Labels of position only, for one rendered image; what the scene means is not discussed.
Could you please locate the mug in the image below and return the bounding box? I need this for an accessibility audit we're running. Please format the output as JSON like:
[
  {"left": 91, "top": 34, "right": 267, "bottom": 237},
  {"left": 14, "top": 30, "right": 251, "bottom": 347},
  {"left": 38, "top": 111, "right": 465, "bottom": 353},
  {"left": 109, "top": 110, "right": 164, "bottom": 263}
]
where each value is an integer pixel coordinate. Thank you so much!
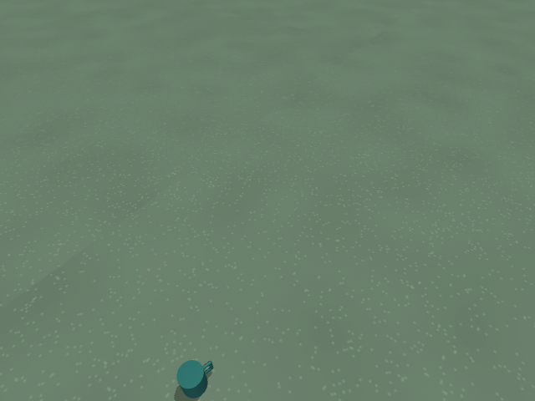
[{"left": 176, "top": 360, "right": 213, "bottom": 398}]

